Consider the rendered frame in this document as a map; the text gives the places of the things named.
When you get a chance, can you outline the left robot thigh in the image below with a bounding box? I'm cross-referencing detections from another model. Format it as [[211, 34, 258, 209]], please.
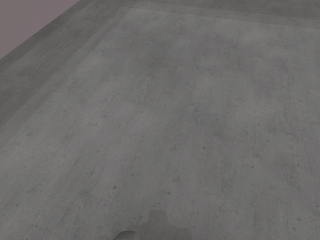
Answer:
[[113, 230, 143, 240]]

